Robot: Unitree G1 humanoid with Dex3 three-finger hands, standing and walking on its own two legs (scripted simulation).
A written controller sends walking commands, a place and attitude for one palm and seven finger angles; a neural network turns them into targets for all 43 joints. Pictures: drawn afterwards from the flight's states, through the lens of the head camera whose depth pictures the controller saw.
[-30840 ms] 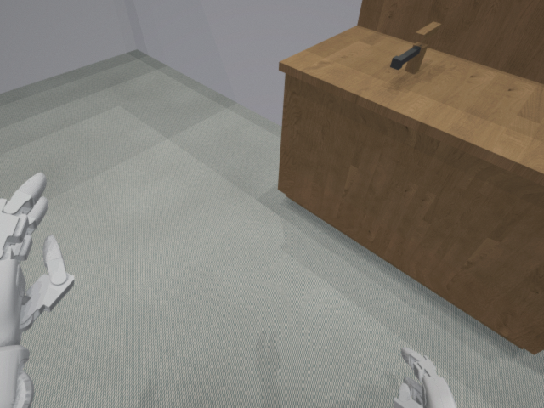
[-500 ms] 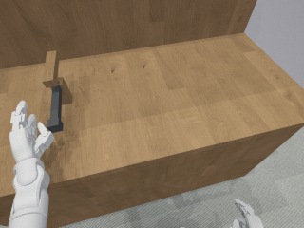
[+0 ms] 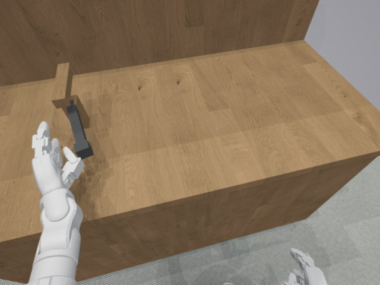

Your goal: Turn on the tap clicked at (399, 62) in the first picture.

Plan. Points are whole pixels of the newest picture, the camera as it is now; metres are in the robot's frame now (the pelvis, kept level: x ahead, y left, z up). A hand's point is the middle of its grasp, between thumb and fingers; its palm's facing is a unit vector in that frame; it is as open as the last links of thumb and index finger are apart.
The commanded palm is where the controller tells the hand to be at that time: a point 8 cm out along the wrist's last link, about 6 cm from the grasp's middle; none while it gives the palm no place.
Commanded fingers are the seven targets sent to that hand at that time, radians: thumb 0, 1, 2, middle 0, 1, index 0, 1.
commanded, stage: push the lever round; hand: left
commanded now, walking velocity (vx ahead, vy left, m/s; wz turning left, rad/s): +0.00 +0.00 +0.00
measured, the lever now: (83, 149) +0.36 +0.25 +0.08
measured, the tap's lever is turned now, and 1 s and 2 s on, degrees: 13 37 71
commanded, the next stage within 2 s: none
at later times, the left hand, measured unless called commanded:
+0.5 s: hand (102, 151) +0.37 +0.22 +0.07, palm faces +0.63 -0.77 -0.07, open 7.8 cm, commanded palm +0.32 +0.24 +0.07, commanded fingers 0.00 0.90 0.90 -0.15 -0.15 -0.15 -0.15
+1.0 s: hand (120, 148) +0.38 +0.18 +0.07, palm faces +0.70 -0.71 -0.06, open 7.6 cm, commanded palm +0.33 +0.20 +0.07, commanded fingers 0.00 0.90 0.90 -0.15 -0.15 -0.15 -0.15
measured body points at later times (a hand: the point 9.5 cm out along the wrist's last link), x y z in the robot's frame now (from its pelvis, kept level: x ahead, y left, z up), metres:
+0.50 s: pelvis +0.00 +0.00 +0.00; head +0.05 -0.02 +0.45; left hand +0.33 +0.26 +0.07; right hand +0.15 -0.25 -0.12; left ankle -0.02 +0.11 -0.71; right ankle +0.04 -0.07 -0.71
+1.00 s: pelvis +0.00 -0.01 +0.00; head +0.04 -0.02 +0.45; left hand +0.33 +0.21 +0.08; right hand +0.16 -0.24 -0.12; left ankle -0.02 +0.11 -0.71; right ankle +0.04 -0.07 -0.71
